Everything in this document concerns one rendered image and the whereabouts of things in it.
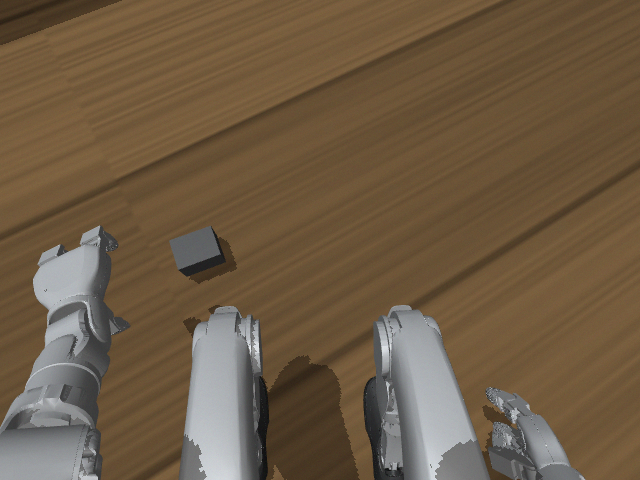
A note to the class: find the right robot hand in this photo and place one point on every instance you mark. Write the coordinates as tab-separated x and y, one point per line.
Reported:
530	447

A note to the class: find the right robot arm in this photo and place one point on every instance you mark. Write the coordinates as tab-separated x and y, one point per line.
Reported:
558	472

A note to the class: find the small box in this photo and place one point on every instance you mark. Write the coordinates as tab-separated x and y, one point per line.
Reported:
197	251

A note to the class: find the left robot hand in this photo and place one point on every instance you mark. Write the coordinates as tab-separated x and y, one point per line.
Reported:
84	270

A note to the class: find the left robot arm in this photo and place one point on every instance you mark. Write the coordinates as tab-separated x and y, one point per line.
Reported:
49	431

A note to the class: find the right robot foot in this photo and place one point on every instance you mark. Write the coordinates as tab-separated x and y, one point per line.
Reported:
374	430

